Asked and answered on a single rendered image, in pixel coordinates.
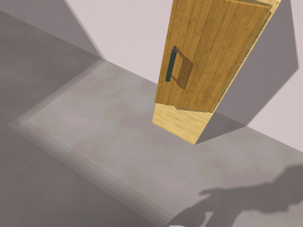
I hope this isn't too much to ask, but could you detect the cupboard door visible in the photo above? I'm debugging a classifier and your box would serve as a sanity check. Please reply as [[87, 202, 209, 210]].
[[154, 0, 270, 112]]

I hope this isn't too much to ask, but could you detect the handle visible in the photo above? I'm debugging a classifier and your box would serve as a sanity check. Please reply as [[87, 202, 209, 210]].
[[165, 46, 177, 82]]

